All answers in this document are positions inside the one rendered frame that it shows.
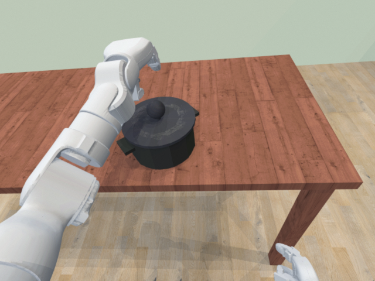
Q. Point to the robot right hand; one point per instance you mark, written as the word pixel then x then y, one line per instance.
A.
pixel 302 270

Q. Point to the table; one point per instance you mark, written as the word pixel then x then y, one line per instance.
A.
pixel 259 128

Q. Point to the robot left forearm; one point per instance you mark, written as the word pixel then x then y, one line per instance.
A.
pixel 100 120

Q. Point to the robot left hand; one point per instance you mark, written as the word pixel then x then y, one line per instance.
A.
pixel 142 51

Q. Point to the pot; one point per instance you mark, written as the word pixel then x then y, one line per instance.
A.
pixel 161 158

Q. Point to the robot left upper arm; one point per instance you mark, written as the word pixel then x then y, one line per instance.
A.
pixel 30 240

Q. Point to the lid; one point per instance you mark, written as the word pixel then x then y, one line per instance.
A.
pixel 145 132

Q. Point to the knob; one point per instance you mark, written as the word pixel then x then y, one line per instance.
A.
pixel 155 109

